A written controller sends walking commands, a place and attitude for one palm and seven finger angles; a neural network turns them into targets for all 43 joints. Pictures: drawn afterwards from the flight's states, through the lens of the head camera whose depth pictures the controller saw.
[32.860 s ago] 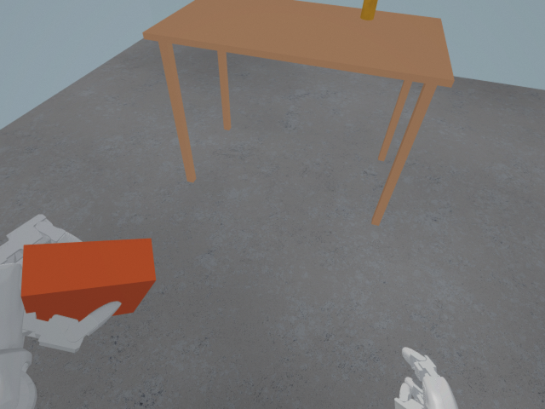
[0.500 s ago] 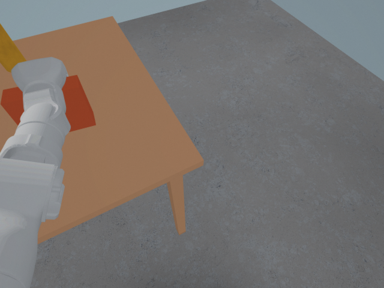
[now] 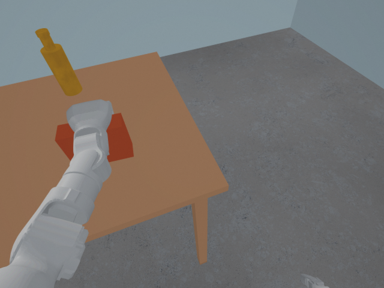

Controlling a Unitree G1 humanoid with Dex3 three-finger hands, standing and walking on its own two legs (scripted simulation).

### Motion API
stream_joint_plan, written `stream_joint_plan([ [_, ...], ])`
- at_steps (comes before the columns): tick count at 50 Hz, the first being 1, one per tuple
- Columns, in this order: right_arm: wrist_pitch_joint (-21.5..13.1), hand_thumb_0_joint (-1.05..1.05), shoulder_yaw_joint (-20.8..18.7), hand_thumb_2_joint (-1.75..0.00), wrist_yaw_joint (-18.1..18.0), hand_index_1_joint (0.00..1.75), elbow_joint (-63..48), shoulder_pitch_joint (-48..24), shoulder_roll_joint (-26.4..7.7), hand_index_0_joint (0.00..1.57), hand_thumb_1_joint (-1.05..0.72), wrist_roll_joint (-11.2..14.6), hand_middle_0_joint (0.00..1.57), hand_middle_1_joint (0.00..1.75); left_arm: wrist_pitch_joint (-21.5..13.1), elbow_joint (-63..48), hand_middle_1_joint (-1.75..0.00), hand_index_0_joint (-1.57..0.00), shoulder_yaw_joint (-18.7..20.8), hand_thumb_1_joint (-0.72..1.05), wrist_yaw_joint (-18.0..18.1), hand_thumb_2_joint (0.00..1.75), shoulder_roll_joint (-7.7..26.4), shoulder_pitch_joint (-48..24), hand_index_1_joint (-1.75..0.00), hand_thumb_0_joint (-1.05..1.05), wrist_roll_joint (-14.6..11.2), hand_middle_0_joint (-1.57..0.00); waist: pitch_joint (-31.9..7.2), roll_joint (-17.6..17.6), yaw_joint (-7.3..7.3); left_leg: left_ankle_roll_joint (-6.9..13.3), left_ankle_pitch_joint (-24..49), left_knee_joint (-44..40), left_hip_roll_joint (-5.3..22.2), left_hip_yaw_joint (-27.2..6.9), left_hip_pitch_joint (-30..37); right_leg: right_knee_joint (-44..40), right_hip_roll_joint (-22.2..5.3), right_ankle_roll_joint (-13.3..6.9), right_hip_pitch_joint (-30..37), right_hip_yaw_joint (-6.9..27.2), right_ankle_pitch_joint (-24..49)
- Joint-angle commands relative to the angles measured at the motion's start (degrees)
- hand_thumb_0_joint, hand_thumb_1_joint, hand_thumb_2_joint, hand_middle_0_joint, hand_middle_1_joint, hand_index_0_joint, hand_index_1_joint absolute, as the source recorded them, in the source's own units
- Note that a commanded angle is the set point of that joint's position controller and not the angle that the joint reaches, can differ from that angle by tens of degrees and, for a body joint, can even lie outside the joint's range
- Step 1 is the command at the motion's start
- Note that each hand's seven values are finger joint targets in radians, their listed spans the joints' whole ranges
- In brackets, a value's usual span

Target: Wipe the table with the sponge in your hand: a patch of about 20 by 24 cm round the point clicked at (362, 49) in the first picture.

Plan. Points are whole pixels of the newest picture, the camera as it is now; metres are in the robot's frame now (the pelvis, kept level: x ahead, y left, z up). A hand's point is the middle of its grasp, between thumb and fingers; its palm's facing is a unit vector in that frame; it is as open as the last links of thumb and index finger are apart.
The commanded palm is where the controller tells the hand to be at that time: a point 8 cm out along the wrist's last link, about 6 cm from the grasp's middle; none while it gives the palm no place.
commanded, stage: wipe back along the third lane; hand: left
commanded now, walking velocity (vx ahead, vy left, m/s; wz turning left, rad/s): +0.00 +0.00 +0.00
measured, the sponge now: (100, 146) +0.42 +0.25 +0.05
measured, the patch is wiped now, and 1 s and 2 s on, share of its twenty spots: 0.80 0.80 0.80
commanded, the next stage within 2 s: slide back across to the middle lane in 1.14 s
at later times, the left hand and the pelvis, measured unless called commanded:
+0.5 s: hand (100, 152) +0.37 +0.22 +0.09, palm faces -0.01 +0.02 -1.00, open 9.3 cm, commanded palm +0.34 +0.21 +0.12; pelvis -0.01 -0.01 +0.00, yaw +1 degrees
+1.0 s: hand (104, 167) +0.33 +0.20 +0.09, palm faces +0.04 -0.01 -1.00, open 9.2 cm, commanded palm +0.29 +0.19 +0.13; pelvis -0.01 -0.01 +0.00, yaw +0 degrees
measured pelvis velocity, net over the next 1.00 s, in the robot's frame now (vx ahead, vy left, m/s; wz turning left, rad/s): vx -0.01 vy -0.01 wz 0.00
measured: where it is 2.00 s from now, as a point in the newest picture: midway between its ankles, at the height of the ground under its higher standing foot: outside the picture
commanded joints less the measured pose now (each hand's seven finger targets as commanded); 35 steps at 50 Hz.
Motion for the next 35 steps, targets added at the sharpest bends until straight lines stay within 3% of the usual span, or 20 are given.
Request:
stream_joint_plan([
  [1, -1.2, 0.0, -1.9, -0.9, -0.7, 0.3, -6.4, -2.0, -7.7, 0.2, -0.9, 0.1, 0.2, 0.3, 0.5, -9.6, -1.6, -1.2, 0.5, 0.1, -1.7, 1.3, 7.5, -14.3, -1.6, 0.0, 0.9, -1.2, -15.4, -7.5, -0.32, 1.2, 33.0, 0.2, -1.6, 1.4, 8.0, 1.1, 2.9, -3.1, 11.0, -3.0, 32.1],
  [2, -1.0, 0.0, -1.8, -0.9, -0.9, 0.3, -6.8, -2.9, -7.8, 0.2, -0.9, 0.1, 0.2, 0.3, 0.5, -11.0, -1.6, -1.2, 2.0, 0.1, -1.8, 1.3, 9.0, -13.5, -1.6, 0.0, 0.8, -1.2, -16.1, -5.9, 0.77, 0.9, 33.6, -0.3, -1.7, 1.2, 8.0, 1.0, 2.6, -3.5, 11.9, -2.6, 31.9],
  [3, -1.0, 0.0, -1.6, -0.9, -1.0, 0.3, -7.1, -3.4, -7.5, 0.2, -0.9, 0.2, 0.2, 0.3, 0.6, -11.4, -1.6, -1.2, 0.1, 0.1, -1.7, 1.3, 7.2, -13.8, -1.6, 0.0, 1.1, -1.2, -15.6, -6.1, 0.06, 1.0, 33.1, -0.1, -1.7, 1.2, 8.3, 1.4, 2.6, -3.3, 11.1, -2.9, 31.2],
  [5, -1.0, 0.0, -1.3, -0.9, -1.1, 0.3, -7.4, -4.4, -7.1, 0.2, -0.9, 0.4, 0.2, 0.3, 1.0, -12.2, -1.6, -1.2, -0.9, 0.1, -1.8, 1.3, 5.8, -13.0, -1.6, 0.0, 0.8, -1.2, -13.9, -6.6, 0.15, 0.9, 31.0, -0.4, -1.9, 1.4, 8.2, 0.8, 2.6, -3.4, 10.8, -3.0, 30.1],
  [7, -0.9, 0.0, -1.2, -0.9, -1.3, 0.3, -7.8, -5.5, -7.2, 0.2, -0.9, 0.2, 0.2, 0.3, 1.2, -14.5, -1.6, -1.2, 0.1, 0.1, -1.7, 1.3, 6.5, -12.9, -1.6, 0.0, 0.7, -1.2, -15.2, -4.8, 1.23, 0.7, 31.6, -0.7, -2.0, 1.3, 8.6, 0.8, 2.4, -3.8, 11.8, -2.5, 30.2],
  [8, -1.0, 0.0, -1.1, -0.9, -1.4, 0.3, -7.8, -5.6, -7.2, 0.2, -0.9, 0.2, 0.2, 0.3, 1.4, -14.2, -1.6, -1.2, 0.5, 0.1, -1.6, 1.3, 7.0, -11.3, -1.6, 0.0, 0.7, -1.2, -15.6, -6.0, 1.24, 0.7, 30.7, -0.6, -2.1, 1.4, 8.5, 1.2, 2.4, -3.7, 12.4, -2.7, 30.5],
  [11, -1.0, 0.0, -0.8, -0.9, -1.3, 0.3, -8.5, -7.0, -6.7, 0.2, -0.9, 0.5, 0.2, 0.3, 2.1, -16.3, -1.6, -1.2, -2.4, 0.1, -1.8, 1.3, 3.5, -10.1, -1.6, 0.0, 0.6, -1.2, -14.0, -5.7, 1.09, 0.7, 30.1, -0.7, -2.3, 1.4, 8.7, 0.9, 2.4, -3.7, 11.7, -2.8, 29.7],
  [12, -0.8, 0.0, -0.9, -0.9, -1.4, 0.3, -8.4, -7.6, -7.1, 0.2, -0.9, 0.4, 0.2, 0.3, 2.3, -17.0, -1.6, -1.2, -0.5, 0.1, -1.8, 1.3, 5.4, -9.6, -1.6, 0.0, 0.6, -1.2, -14.5, -5.4, 1.8, 0.5, 29.2, -1.2, -2.3, 1.2, 8.5, 0.5, 2.4, -4.0, 12.2, -2.3, 29.0],
  [13, -0.9, 0.0, -0.7, -0.9, -1.4, 0.3, -8.6, -7.7, -6.9, 0.2, -0.9, 0.4, 0.2, 0.3, 2.6, -17.7, -1.6, -1.2, -2.0, 0.1, -1.7, 1.3, 4.3, -10.3, -1.6, 0.0, 0.6, -1.2, -14.3, -4.7, 1.32, 0.6, 28.8, -1.1, -2.3, 1.4, 8.7, 0.8, 2.3, -3.9, 12.0, -2.6, 28.8],
  [16, -1.2, 0.0, -0.6, -0.9, -1.3, 0.3, -8.8, -8.5, -6.8, 0.2, -0.9, 0.5, 0.2, 0.3, 3.5, -18.7, -1.6, -1.2, -2.9, 0.1, -1.9, 1.3, 2.8, -8.0, -1.6, 0.0, 0.2, -1.2, -13.9, -6.2, 1.66, 0.7, 27.9, -1.3, -2.6, 1.4, 8.5, 0.7, 2.4, -3.8, 12.7, -2.6, 29.0],
  [17, -1.1, 0.0, -0.6, -0.9, -1.5, 0.3, -8.9, -9.0, -7.2, 0.2, -0.9, 0.4, 0.2, 0.3, 3.7, -19.6, -1.6, -1.2, 0.3, 0.1, -1.8, 1.3, 5.9, -6.6, -1.6, 0.0, 0.2, -1.2, -14.5, -5.8, 2.68, 0.5, 27.6, -1.8, -2.4, 1.1, 8.2, 0.4, 2.4, -4.1, 13.5, -2.2, 28.4],
  [18, -1.2, 0.0, -0.4, -0.9, -1.5, 0.3, -9.1, -9.3, -6.8, 0.2, -0.9, 0.5, 0.2, 0.3, 3.8, -20.7, -1.6, -1.2, -3.1, 0.1, -2.0, 1.3, 2.7, -8.0, -1.6, 0.0, 0.1, -1.2, -13.8, -6.0, 1.71, 0.8, 27.1, -1.7, -2.6, 1.4, 8.5, 0.6, 2.2, -3.8, 13.1, -2.5, 28.3],
  [20, -1.4, 0.0, -0.4, -0.9, -1.6, 0.3, -8.8, -9.4, -6.9, 0.2, -0.9, 0.6, 0.2, 0.3, 4.2, -20.7, -1.6, -1.2, -2.9, 0.1, -2.1, 1.3, 3.0, -8.3, -1.6, 0.0, -0.3, -1.2, -12.6, -7.3, 1.42, 0.9, 24.9, -1.8, -2.7, 1.4, 8.0, 0.2, 2.2, -3.7, 12.8, -2.4, 27.2],
  [22, -1.4, 0.0, -0.4, -0.9, -1.8, 0.3, -8.9, -10.1, -7.4, 0.2, -0.9, 0.4, 0.2, 0.3, 4.4, -20.7, -1.6, -1.2, 0.9, 0.1, -2.1, 1.3, 6.3, -4.0, -1.6, 0.0, -0.5, -1.2, -12.6, -7.4, 3.14, 0.8, 23.8, -2.8, -2.7, 1.3, 7.2, -0.3, 2.3, -3.9, 13.8, -1.9, 25.7],
  [25, -1.9, 0.0, -0.2, -0.9, -1.6, 0.3, -9.3, -10.5, -6.8, 0.2, -0.9, 0.6, 0.2, 0.3, 4.3, -23.1, -1.6, -1.2, -1.6, 0.1, -2.3, 1.3, 3.4, -2.8, -1.6, 0.0, -1.0, -1.2, -12.0, -8.2, 2.62, 1.1, 23.4, -2.6, -2.8, 1.6, 7.6, -0.2, 2.2, -3.6, 14.0, -2.1, 26.2],
  [27, -1.9, 0.0, -0.4, -0.9, -1.6, 0.3, -9.4, -10.8, -7.3, 0.2, -0.9, 0.4, 0.2, 0.3, 4.4, -24.1, -1.6, -1.2, 1.2, 0.1, -2.2, 1.3, 6.0, 0.5, -1.6, 0.0, -1.0, -1.2, -12.6, -8.0, 3.72, 0.8, 23.0, -3.0, -2.8, 1.5, 7.2, -0.4, 2.3, -3.8, 15.0, -1.4, 25.9],
  [30, -2.3, 0.0, -0.3, -0.9, -1.3, 0.3, -9.8, -11.7, -6.6, 0.2, -0.9, 0.8, 0.2, 0.3, 4.7, -27.1, -1.6, -1.2, -2.9, 0.1, -2.2, 1.3, 1.3, 0.8, -1.6, 0.0, -1.6, -1.2, -11.2, -8.4, 2.96, 1.1, 22.0, -3.2, -2.8, 1.7, 7.7, -0.6, 2.4, -3.5, 14.0, -1.8, 24.6],
  [32, -2.3, 0.0, -0.3, -0.9, -1.1, 0.3, -9.9, -12.2, -7.2, 0.2, -0.9, 0.6, 0.2, 0.3, 5.6, -27.7, -1.6, -1.2, 0.7, 0.1, -1.7, 1.3, 4.8, 3.5, -1.6, 0.0, -1.9, -1.2, -10.9, -7.7, 4.19, 0.8, 21.8, -3.7, -2.7, 1.4, 7.3, -0.9, 2.5, -3.8, 14.8, -1.5, 24.0],
  [34, -2.6, 0.0, -0.1, -0.9, -1.0, 0.3, -10.1, -12.8, -6.6, 0.2, -0.9, 1.0, 0.2, 0.3, 6.2, -29.2, -1.6, -1.2, -3.0, 0.1, -1.9, 1.3, 0.9, 2.3, -1.6, 0.0, -2.1, -1.2, -10.1, -8.1, 3.33, 1.0, 21.5, -3.5, -2.9, 1.7, 7.8, -0.8, 2.5, -3.5, 13.9, -2.0, 23.8],
  [35, -2.7, 0.0, -0.1, -0.9, -0.9, 0.3, -9.9, -13.1, -6.6, 0.2, -0.9, 1.0, 0.2, 0.3, 6.7, -29.1, -1.6, -1.2, -2.6, 0.1, -1.9, 1.3, 1.3, 3.6, -1.6, 0.0, -2.4, -1.2, -9.1, -8.5, 3.44, 1.1, 21.1, -3.6, -2.8, 1.7, 7.8, -1.1, 2.5, -3.4, 13.8, -1.9, 23.5],
])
